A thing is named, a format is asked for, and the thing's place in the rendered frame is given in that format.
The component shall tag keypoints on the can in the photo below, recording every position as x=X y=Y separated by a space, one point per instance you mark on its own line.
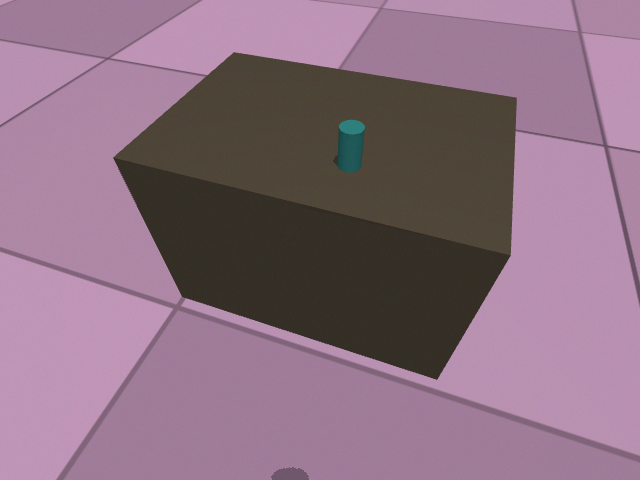
x=350 y=145

